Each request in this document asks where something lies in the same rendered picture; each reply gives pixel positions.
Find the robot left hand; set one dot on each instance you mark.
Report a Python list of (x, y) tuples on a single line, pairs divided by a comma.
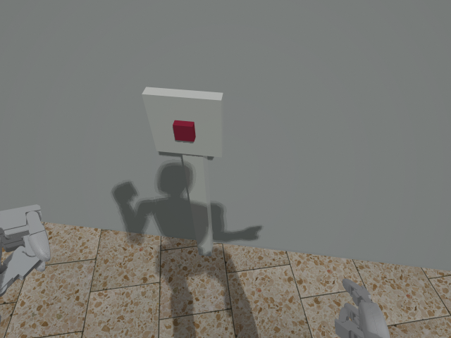
[(21, 231)]

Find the panel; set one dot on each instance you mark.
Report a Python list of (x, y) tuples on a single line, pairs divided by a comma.
[(205, 109)]

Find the robot right hand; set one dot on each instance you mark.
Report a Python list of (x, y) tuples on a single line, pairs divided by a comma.
[(367, 321)]

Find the button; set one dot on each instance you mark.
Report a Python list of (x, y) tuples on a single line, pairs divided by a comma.
[(184, 130)]

